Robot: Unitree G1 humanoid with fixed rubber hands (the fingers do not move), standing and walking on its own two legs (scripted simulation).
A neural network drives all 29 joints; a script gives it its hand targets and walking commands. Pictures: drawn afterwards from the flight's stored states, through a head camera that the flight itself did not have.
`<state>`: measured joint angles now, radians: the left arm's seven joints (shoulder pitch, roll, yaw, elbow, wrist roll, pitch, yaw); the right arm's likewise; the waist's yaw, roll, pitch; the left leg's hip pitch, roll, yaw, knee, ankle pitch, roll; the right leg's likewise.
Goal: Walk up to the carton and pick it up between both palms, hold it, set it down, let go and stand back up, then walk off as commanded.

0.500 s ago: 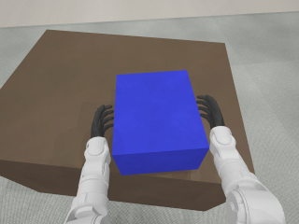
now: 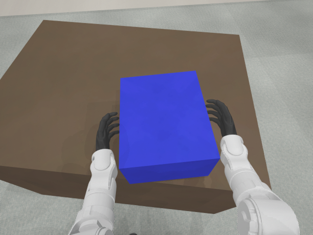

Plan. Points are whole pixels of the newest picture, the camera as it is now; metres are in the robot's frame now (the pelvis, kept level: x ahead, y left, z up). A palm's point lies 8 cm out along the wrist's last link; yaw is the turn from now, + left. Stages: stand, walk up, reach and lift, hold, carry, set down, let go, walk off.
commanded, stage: set down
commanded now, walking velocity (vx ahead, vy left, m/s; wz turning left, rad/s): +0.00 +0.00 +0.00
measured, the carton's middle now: (163, 126) +0.41 +0.00 -0.06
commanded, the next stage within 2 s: none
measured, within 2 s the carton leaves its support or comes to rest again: neither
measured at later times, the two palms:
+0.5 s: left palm (104, 144) +0.32 +0.16 -0.01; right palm (226, 130) +0.37 -0.16 +0.01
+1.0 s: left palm (105, 145) +0.32 +0.16 -0.02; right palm (226, 131) +0.37 -0.17 +0.00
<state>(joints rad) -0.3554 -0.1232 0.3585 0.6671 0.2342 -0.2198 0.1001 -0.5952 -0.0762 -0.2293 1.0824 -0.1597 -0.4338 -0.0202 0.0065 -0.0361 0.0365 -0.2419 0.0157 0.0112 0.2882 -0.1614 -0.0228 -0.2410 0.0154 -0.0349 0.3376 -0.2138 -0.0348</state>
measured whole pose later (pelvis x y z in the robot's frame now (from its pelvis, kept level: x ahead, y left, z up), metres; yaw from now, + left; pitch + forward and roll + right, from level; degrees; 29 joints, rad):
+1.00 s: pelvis +0.00 +0.00 +0.00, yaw +0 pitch +8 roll +1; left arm -0.36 -0.14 0.41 0.73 0.25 -0.35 0.08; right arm -0.60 -0.06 -0.30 1.11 -0.25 -0.50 -0.01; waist 0.01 -0.03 0.04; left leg -0.26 0.02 0.02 0.29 -0.16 -0.02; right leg -0.26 0.02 -0.03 0.34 -0.21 -0.03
